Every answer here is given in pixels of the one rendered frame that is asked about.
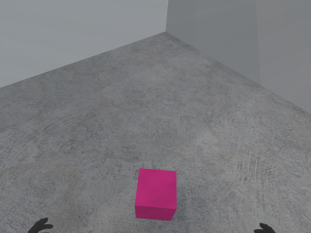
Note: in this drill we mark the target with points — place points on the carton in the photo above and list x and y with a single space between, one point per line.
156 194

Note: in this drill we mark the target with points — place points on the left robot hand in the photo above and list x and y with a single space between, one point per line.
40 225

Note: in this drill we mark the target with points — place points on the right robot hand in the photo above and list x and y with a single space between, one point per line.
265 229

